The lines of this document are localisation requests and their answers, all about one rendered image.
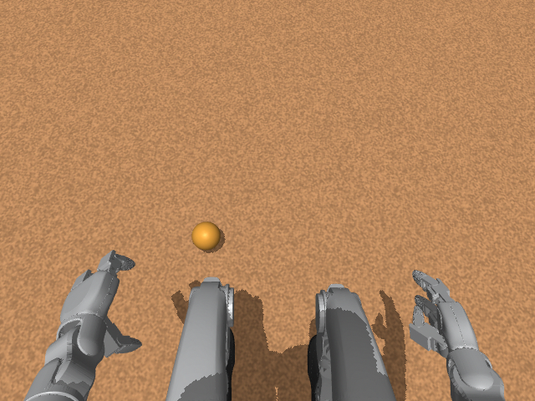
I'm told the left robot hand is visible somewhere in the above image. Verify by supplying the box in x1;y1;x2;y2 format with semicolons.
60;250;142;358

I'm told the right robot arm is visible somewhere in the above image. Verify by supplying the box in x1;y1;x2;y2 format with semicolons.
446;348;506;401

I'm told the right robot hand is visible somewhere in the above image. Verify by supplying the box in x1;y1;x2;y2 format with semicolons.
409;270;479;358

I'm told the ball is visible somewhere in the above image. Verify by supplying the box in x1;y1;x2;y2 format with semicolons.
191;221;221;251

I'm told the left robot arm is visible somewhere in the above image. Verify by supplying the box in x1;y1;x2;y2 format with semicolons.
24;314;107;401

